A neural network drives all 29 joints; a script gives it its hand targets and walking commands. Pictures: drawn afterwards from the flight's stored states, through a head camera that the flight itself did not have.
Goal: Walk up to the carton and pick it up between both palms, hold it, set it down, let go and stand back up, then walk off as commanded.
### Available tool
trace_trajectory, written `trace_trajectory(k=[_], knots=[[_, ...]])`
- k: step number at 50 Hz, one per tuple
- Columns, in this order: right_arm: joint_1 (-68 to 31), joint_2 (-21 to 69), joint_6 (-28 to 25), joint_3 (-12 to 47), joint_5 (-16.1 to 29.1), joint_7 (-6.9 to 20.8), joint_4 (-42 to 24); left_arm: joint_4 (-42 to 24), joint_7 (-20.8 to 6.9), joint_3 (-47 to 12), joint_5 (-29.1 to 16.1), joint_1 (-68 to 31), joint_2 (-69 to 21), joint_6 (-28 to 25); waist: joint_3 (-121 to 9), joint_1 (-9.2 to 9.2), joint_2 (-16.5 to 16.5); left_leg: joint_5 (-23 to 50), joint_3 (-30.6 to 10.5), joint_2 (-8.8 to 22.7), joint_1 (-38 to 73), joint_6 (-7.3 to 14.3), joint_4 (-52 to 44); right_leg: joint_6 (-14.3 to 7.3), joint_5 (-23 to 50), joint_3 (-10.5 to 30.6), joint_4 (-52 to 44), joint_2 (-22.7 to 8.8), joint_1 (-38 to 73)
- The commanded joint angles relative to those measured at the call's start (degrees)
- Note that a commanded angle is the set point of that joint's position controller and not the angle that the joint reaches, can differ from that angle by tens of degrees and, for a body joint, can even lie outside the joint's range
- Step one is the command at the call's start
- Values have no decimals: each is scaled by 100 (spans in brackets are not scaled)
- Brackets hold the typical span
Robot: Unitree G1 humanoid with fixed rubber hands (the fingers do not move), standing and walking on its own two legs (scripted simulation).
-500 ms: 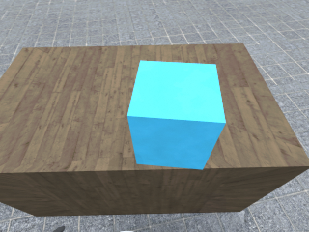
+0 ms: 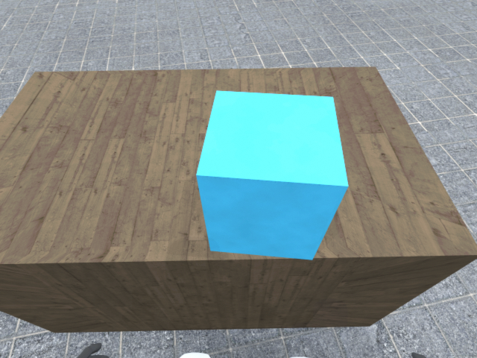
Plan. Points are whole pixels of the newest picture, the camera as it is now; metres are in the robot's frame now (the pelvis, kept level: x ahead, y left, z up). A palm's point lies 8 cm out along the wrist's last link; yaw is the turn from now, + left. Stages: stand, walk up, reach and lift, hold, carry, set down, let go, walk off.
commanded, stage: reach and lift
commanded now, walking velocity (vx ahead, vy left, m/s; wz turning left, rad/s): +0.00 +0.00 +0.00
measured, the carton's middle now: (267, 179) +0.42 -0.03 +0.03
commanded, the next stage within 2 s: none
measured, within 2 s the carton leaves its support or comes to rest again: neither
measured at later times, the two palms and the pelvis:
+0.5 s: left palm (113, 303) +0.21 +0.24 -0.07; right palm (413, 332) +0.18 -0.28 -0.09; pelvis +0.03 +0.01 +0.00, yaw -1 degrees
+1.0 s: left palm (99, 347) +0.14 +0.24 -0.05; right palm out of the picture +0.12 -0.24 -0.02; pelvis -0.05 +0.01 +0.01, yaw -1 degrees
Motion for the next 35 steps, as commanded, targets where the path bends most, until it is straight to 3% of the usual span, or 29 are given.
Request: trace_trajectory(k=[1, 3, 4, 6, 7, 10, 13, 16, 22, 25, 27, 31, 35], knots=[[-1165, -849, -285, -711, -187, 179, -1571, -2919, 123, 125, 107, -2108, 782, 1590, -526, -506, -557, -1056, 587, -102, 1670, 18, 630, -771, -1454, -517, -665, -537, -2579], [-976, -876, -10, -791, -252, 229, -1609, -2979, 153, 87, 128, -1998, 619, 1785, -442, -577, 281, -1435, 667, 303, -125, 55, -472, -324, -592, -949, 155, -46, -630], [-696, -933, 136, -813, -188, 297, -1678, -2981, 122, 67, 239, -1796, 535, 1838, -404, -620, 366, -1411, 683, 395, -466, 78, -686, -251, -101, -1045, 296, 49, -150], [-526, -913, 280, -715, -70, 347, -1657, -3135, 137, 228, 487, -1470, 500, 1913, -220, -489, 612, -819, 706, 339, -492, -5, -716, -259, 433, -969, 234, 50, 18], [-455, -864, 282, -725, 3, 333, -1695, -3224, 125, 282, 506, -1341, 486, 1909, -329, -441, 537, -365, 701, 255, -81, -79, -613, -263, 593, -891, 25, 49, -161], [-158, -855, 268, -549, 258, 366, -1815, -3592, 143, 472, 602, -836, 344, 1844, -894, -262, 707, 1529, 502, 113, 1167, -313, -360, -307, 1248, -805, -439, 93, -298], [-37, -888, 18, -546, 365, 323, -2088, -3771, 153, 560, 525, -375, 186, 1662, -1353, -183, 459, 2571, 387, 32, 1565, -342, -239, -221, 2315, -709, -546, 101, -63], [51, -803, -314, -494, 464, 224, -2406, -3883, 138, 672, 459, -162, 183, 1361, -1813, -104, 28, 3023, 361, -100, 1562, -284, -242, -57, 3479, -597, -529, 97, 426], [458, -512, -855, -353, 528, -108, -2643, -3684, 16, 883, 183, 280, 327, 635, -2266, -89, -892, 2926, 454, -287, 1377, -92, -584, 208, 4890, -443, -633, 70, 1267], [682, -270, -1005, -196, 600, -218, -2600, -3667, -50, 844, 41, 351, 246, 294, -2385, -190, -1056, 2799, 507, -351, 1481, -53, -840, 250, 4977, -398, -805, 60, 1562], [791, -114, -1046, -53, 662, -264, -2539, -3508, -109, 846, 20, 454, 236, 128, -2288, -141, -961, 2591, 572, -378, 1474, -30, -1027, 238, 4823, -327, -967, 22, 1662], [839, 145, -1097, 21, 704, -266, -2736, -3725, -60, 800, -115, 412, 180, -179, -2227, -96, -558, 2207, 635, -368, 1547, -41, -1349, 145, 3686, -312, -1274, 21, 1601], [910, 175, -1152, -99, 704, -130, -2908, -4060, 138, 595, -182, 493, 44, -454, -2224, 6, 171, 2131, 613, -233, 1854, -145, -1593, -60, 2100, -410, -1612, 107, 1175]])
